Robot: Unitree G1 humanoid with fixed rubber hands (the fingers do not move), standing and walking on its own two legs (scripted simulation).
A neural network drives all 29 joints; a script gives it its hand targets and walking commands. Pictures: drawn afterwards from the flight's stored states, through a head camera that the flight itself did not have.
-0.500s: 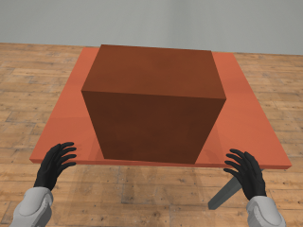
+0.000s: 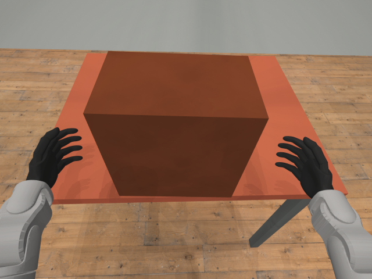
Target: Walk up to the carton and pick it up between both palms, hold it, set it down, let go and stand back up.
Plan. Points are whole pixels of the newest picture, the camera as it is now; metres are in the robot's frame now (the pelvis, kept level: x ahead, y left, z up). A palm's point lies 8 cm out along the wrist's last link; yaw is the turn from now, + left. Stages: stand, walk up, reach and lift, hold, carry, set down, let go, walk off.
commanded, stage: reach and lift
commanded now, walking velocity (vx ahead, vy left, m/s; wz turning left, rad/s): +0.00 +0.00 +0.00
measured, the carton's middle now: (177, 133) +0.40 +0.05 +0.08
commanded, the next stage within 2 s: none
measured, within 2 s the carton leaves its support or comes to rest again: neither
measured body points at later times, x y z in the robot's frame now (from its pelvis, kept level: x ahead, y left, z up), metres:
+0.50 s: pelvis -0.01 +0.00 +0.00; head -0.01 +0.02 +0.45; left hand +0.33 +0.29 +0.18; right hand +0.34 -0.22 +0.17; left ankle -0.01 +0.12 -0.75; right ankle -0.01 -0.11 -0.75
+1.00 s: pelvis -0.02 +0.00 +0.00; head -0.02 +0.01 +0.45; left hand +0.38 +0.29 +0.25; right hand +0.41 -0.21 +0.24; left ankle -0.01 +0.12 -0.75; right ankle -0.01 -0.11 -0.75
